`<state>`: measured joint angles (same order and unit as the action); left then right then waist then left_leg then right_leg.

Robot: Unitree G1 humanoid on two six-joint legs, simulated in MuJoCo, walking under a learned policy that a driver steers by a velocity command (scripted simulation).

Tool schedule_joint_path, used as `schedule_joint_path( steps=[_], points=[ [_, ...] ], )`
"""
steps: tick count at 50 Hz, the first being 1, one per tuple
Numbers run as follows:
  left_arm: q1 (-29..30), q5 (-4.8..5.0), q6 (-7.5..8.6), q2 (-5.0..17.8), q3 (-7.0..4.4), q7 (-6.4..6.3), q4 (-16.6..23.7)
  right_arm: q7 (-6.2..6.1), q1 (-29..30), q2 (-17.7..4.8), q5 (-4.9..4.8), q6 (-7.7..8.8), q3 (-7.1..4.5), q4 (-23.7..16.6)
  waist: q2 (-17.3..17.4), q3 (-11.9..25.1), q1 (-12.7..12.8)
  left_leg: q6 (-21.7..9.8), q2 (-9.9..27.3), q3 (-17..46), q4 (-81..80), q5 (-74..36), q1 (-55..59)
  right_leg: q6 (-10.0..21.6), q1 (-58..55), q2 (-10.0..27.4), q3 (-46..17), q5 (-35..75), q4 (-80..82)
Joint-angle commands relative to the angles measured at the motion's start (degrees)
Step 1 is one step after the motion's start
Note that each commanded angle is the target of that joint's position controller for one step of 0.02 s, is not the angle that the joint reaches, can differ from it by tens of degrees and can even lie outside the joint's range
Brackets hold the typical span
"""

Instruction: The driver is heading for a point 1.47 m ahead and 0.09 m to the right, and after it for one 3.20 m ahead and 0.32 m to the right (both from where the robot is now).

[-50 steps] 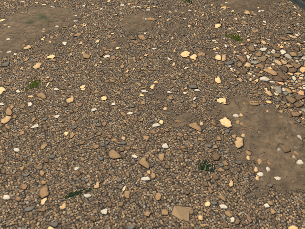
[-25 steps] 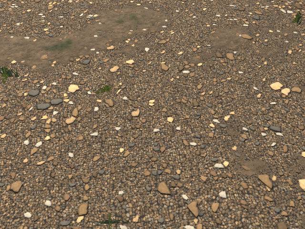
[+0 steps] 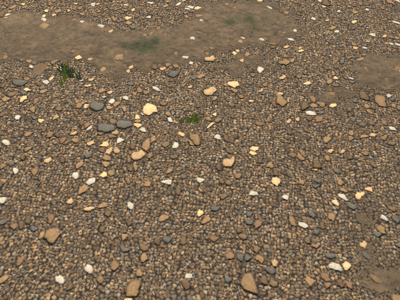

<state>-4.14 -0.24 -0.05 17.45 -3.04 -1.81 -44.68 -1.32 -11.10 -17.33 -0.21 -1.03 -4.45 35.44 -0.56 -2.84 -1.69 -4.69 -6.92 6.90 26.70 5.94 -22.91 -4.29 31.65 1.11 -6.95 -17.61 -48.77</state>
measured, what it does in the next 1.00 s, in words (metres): walks ahead: right foot, then left foot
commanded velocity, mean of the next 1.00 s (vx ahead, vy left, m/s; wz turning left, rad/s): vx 0.43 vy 0.00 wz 0.10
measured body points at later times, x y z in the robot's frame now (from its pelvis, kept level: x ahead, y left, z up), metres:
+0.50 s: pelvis +0.15 -0.01 +0.01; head +0.18 -0.02 +0.46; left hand +0.05 +0.25 -0.11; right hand +0.42 -0.18 -0.07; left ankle +0.25 +0.18 -0.69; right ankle +0.06 -0.16 -0.73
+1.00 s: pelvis +0.40 +0.08 +0.00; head +0.43 +0.07 +0.45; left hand +0.58 +0.33 -0.09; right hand +0.45 -0.20 -0.13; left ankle +0.27 +0.17 -0.73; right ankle +0.59 -0.05 -0.69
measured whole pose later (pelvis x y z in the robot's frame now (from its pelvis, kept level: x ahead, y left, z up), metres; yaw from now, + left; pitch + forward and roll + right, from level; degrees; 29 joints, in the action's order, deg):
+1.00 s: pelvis +0.40 +0.08 +0.00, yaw +2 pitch +1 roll +3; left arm -6.4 1.2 2.1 15.8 -2.6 2.6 -42.0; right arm -0.2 -19.5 -15.6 -0.2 4.9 -4.6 46.1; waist -2.3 -1.9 -3.9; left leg -0.1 -1.8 -13.1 11.9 18.1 5.3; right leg 1.4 38.8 5.3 -0.5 1.6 -40.1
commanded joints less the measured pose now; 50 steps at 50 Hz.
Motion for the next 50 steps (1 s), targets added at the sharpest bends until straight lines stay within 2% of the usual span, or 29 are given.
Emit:
schedule_joint_path(
  steps=[1,4,6,7,8,9,10,11,12,14,17,20,22,25,27,28,29,30,31,32,33,34,35,37,38,40,44,47,50],
  points=[
    [-0.8,0.40,1.41,5.4,-1.37,0.50,3.4,-0.53,1.5,-9.5,-0.16,0.57,-2.62,-4.7,9.9,9.1,0.7,-8.2,13.6,19.5,-11.8,23.7,5.1,0.3,-5.0,-1.6,1.7,0.6,5.7],
    [-1.9,0.95,3.26,5.6,-1.66,1.27,3.4,-0.19,0.1,-9.0,-0.43,0.44,-2.41,-4.4,10.3,8.4,1.1,-7.5,13.2,21.8,-10.4,27.1,4.5,2.3,-11.3,-2.7,2.8,-1.5,13.2],
    [-7.5,1.31,4.10,5.6,-2.25,1.48,1.5,-0.27,1.4,-7.6,-0.75,0.09,-1.84,-4.6,8.8,6.6,4.9,-4.7,10.0,20.5,-6.9,30.7,-1.8,4.7,-22.1,-1.6,3.7,2.7,24.4],
    [-12.8,0.72,4.31,8.6,-3.17,1.15,0.4,-0.34,1.4,-4.7,-0.88,0.14,-1.03,-4.9,2.9,7.4,6.5,-1.3,6.1,15.2,4.3,32.8,-9.8,7.8,-30.9,7.1,-4.0,-2.3,29.0],
    [-15.8,-0.52,4.00,12.8,-3.74,0.97,-0.1,-0.21,0.7,-1.1,-1.24,0.57,-0.14,-6.1,-8.9,7.0,5.6,1.6,-1.4,2.7,20.4,29.1,-20.9,13.0,-35.7,18.3,-20.8,-17.0,34.8],
    [-13.5,-1.77,4.50,13.9,-4.30,1.58,0.4,0.15,3.7,-5.4,-0.92,1.59,-0.97,-8.7,-12.7,1.1,4.8,2.1,3.0,3.1,27.8,24.2,-28.6,17.3,-30.1,22.9,-31.7,-25.6,38.7],
    [-9.9,-0.79,4.76,10.3,-3.49,1.19,1.9,0.46,3.0,-8.1,-0.71,1.81,-1.74,-7.7,-10.1,-1.3,3.7,2.8,5.2,3.7,31.6,19.0,-29.7,16.3,-29.3,20.7,-26.8,-24.8,38.7],
    [-8.2,0.09,4.75,8.0,-2.85,0.78,2.3,0.72,1.1,-8.4,-0.52,1.73,-2.12,-6.1,-9.0,-1.2,3.1,3.8,5.8,2.8,33.4,15.1,-29.2,13.8,-30.0,17.6,-20.7,-19.5,38.4],
    [-8.7,0.33,4.62,7.0,-2.46,0.62,2.4,0.88,0.0,-7.5,-0.25,1.87,-2.01,-5.1,-8.0,0.0,3.1,4.5,6.2,1.9,34.9,12.4,-27.9,12.4,-30.5,15.4,-16.6,-15.3,38.4],
    [-11.9,-0.17,5.04,6.2,-1.92,0.58,1.1,1.47,1.1,-4.7,-0.37,2.60,-1.25,-5.1,-6.3,-0.7,4.3,5.1,6.7,0.9,36.7,7.0,-26.3,12.5,-28.8,13.4,-9.8,-6.4,39.6],
    [-15.0,-0.20,5.32,6.3,-1.88,1.00,0.0,1.70,3.8,-3.0,-0.84,3.32,-0.52,-5.9,-6.1,-1.2,5.6,5.9,7.4,-0.5,31.4,2.0,-25.5,13.6,-29.2,12.4,-4.0,1.1,40.7],
    [-16.2,0.53,4.91,7.6,-1.92,1.19,-1.0,2.45,8.5,-1.5,-0.60,3.90,0.40,-7.4,-6.9,-1.9,6.8,6.6,9.3,-4.9,20.5,-1.8,-20.9,13.7,-28.6,11.7,0.5,7.4,41.1],
    [-18.0,1.00,4.58,8.7,-2.02,1.33,-1.9,3.21,11.6,-0.4,-0.88,4.36,1.06,-8.1,-6.9,-2.8,8.1,6.4,9.5,-7.4,14.3,-2.2,-16.6,13.7,-27.7,12.0,2.3,10.2,40.8],
    [-20.4,1.84,3.97,10.1,-2.28,1.77,-3.4,4.05,13.5,-1.1,-1.44,4.76,1.03,-8.7,-7.5,-3.8,8.3,4.4,8.5,-9.1,7.7,1.3,-11.3,13.7,-29.0,14.0,2.4,13.3,39.6],
    [-20.6,2.29,3.43,11.0,-2.49,1.85,-4.2,4.11,11.2,-2.9,-1.47,5.04,0.28,-8.5,-8.5,-2.5,5.6,2.1,6.9,-9.6,3.8,3.5,-4.6,13.1,-30.1,15.3,1.9,24.9,35.9],
    [-19.6,2.55,3.24,11.1,-2.40,1.76,-4.3,3.83,5.5,-4.5,-1.34,5.14,-0.73,-7.0,-7.8,0.9,1.4,0.4,5.5,-10.2,0.6,1.8,4.2,12.0,-29.6,14.1,3.7,36.2,29.5],
    [-19.6,2.40,3.38,10.2,-2.00,1.71,-4.3,3.20,-3.3,-7.2,-1.10,5.04,-2.23,-4.3,-6.0,6.9,-3.1,-1.2,5.5,-9.8,-0.2,0.4,17.9,10.4,-25.6,11.2,6.3,41.3,18.8],
    [-18.8,0.68,3.96,6.4,-0.49,1.87,-2.3,2.11,-14.5,-11.2,-0.03,4.48,-3.39,-2.5,0.8,17.0,-7.8,-4.6,17.6,2.8,2.8,0.4,37.6,8.1,-11.9,8.4,7.7,24.4,0.3],
    [-23.5,0.71,5.13,-0.1,1.45,2.01,-0.4,1.95,-16.0,-15.1,0.66,4.23,-3.58,-1.9,17.7,25.3,-4.2,-12.1,31.7,29.1,-4.9,12.2,49.0,5.0,6.1,-1.3,5.9,-14.4,-18.1],
    [-19.6,2.54,5.79,6.8,-0.53,2.03,-1.2,2.04,-15.6,-9.6,0.88,4.55,-2.28,-1.7,11.3,21.7,-6.4,-10.9,30.5,29.9,-8.3,16.5,43.4,5.2,10.4,0.7,-0.9,-14.3,-24.8],
    [-15.6,3.44,5.94,8.3,-1.28,2.16,0.5,2.06,-12.2,-7.4,0.40,4.84,-1.36,-0.9,10.5,13.2,-5.0,-8.8,28.4,20.2,-9.1,13.0,36.7,5.7,13.4,3.0,0.4,-9.2,-25.4],
    [-13.9,2.92,5.76,7.3,-1.17,1.98,0.4,2.17,-8.8,-5.6,0.17,5.14,-0.78,-0.6,7.4,9.2,-3.2,-7.5,25.6,13.8,-10.8,8.8,29.9,5.6,11.8,5.1,1.4,-4.4,-23.1],
    [-13.4,2.07,5.33,6.5,-1.34,1.92,0.3,2.36,-5.8,-4.0,0.29,5.48,-0.44,-0.4,7.4,6.0,-1.4,-6.9,23.3,9.0,-12.9,5.7,24.5,5.2,10.1,6.3,1.6,-0.8,-20.5],
    [-15.8,2.18,3.75,3.9,-1.18,2.01,-0.6,2.40,-2.7,-2.4,0.80,6.60,-0.36,0.5,8.0,4.0,1.6,-6.5,21.5,2.6,-16.8,0.3,18.0,4.6,5.1,7.3,1.5,3.4,-19.2],
    [-15.9,2.20,3.06,2.6,-1.00,2.00,-0.6,2.37,-2.1,-2.3,0.72,7.18,-0.48,1.2,6.8,3.0,2.4,-6.7,21.5,0.2,-17.8,-3.1,16.4,4.2,5.1,7.2,1.5,4.2,-18.6],
    [-14.0,1.92,2.28,1.9,-1.03,1.90,0.4,2.14,-1.7,-2.9,0.93,7.82,-0.87,2.5,5.1,0.8,3.0,-6.7,21.6,-4.0,-19.3,-7.6,15.0,3.4,7.3,7.0,0.6,7.2,-15.8],
    [-7.4,1.49,2.69,1.1,-0.49,3.05,2.9,1.39,-2.1,-4.8,0.92,7.78,-1.45,4.5,3.7,-1.7,1.7,-5.4,20.0,-11.9,-20.5,-9.6,15.2,3.6,7.1,6.0,2.3,19.4,-0.6],
    [-0.8,1.33,2.87,0.5,0.14,4.31,5.6,0.84,-4.8,-6.8,0.21,7.25,-2.12,6.2,1.9,-3.6,-0.8,-4.8,21.6,-14.8,-20.9,-10.3,18.4,5.1,6.6,5.3,5.5,22.3,7.2],
    [2.8,1.41,2.82,1.6,-0.07,5.32,8.3,0.64,-6.6,-8.2,-0.76,5.94,-2.70,7.7,1.9,-4.0,-1.4,-3.7,23.4,-16.7,-17.3,-15.7,25.7,7.3,8.4,4.4,7.5,17.9,11.4]
  ],
)
Next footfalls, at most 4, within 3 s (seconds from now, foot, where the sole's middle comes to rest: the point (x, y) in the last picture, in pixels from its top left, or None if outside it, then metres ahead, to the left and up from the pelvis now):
0.14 right None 0.10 -0.16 -0.77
0.58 left None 0.30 0.18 -0.77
1.10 right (204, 237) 0.65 -0.03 -0.77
1.58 left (163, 165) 0.95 0.13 -0.77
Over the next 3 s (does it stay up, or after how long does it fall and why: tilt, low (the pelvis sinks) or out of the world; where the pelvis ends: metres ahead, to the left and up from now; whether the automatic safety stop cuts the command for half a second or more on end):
stays up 1.41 -0.18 0.00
